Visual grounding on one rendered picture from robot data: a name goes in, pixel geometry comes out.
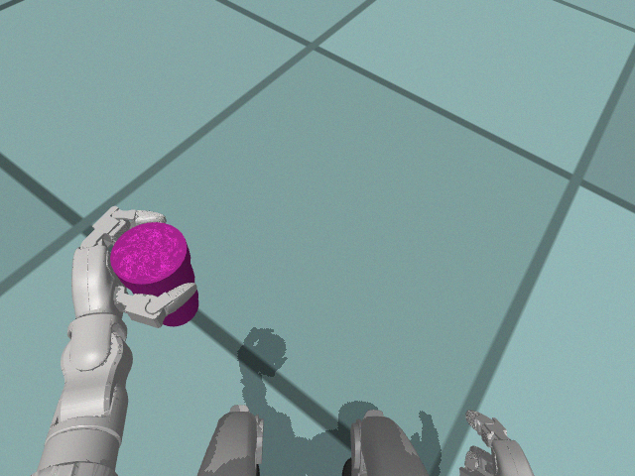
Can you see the left robot arm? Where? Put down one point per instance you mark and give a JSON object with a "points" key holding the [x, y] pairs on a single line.
{"points": [[87, 427]]}

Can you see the cup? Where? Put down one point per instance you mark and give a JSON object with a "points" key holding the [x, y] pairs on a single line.
{"points": [[154, 258]]}

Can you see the right robot hand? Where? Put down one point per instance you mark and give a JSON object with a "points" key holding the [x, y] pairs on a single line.
{"points": [[507, 459]]}

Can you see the left robot hand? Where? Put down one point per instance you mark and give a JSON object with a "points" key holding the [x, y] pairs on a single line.
{"points": [[96, 288]]}

